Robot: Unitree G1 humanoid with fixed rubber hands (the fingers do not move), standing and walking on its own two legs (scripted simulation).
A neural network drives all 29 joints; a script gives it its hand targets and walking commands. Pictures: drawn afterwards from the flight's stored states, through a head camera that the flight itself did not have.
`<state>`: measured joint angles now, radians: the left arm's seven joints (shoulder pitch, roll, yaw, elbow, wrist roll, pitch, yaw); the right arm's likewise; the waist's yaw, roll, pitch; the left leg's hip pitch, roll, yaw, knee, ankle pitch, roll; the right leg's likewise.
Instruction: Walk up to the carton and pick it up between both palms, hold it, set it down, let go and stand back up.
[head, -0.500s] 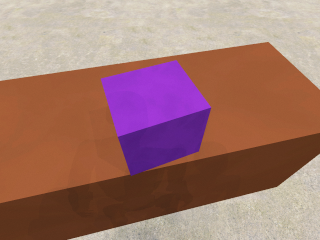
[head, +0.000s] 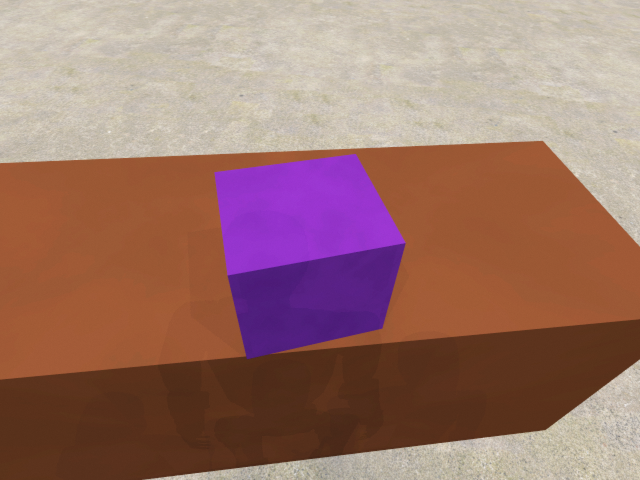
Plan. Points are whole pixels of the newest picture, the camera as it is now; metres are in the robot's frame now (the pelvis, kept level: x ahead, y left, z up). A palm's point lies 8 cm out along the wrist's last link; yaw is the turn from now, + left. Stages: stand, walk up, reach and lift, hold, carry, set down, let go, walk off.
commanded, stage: walk up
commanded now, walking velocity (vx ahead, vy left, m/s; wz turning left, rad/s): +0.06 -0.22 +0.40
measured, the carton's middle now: (302, 254) +0.49 +0.04 -0.02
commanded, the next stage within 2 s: none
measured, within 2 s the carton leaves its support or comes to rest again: neither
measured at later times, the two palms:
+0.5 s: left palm out of the picture +0.02 +0.16 -0.13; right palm out of the picture +0.00 -0.28 -0.16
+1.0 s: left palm out of the picture -0.03 +0.27 -0.18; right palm out of the picture +0.05 -0.22 -0.14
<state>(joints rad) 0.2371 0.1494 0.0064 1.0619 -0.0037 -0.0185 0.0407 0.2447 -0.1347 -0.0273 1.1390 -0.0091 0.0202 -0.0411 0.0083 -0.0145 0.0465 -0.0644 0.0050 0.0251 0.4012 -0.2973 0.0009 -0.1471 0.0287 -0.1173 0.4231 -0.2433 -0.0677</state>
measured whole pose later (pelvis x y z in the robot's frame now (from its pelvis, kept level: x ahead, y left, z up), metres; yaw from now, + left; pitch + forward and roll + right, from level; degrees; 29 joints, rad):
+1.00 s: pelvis -0.02 +0.00 -0.02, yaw +9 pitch -2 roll -2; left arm 0.23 0.26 0.09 1.01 0.03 0.06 0.05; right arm 0.23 -0.14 -0.04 1.00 -0.02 0.02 0.00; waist 0.02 -0.07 0.06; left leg -0.31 0.04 0.09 0.73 -0.38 0.05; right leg -0.38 -0.10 -0.08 0.84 -0.46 0.04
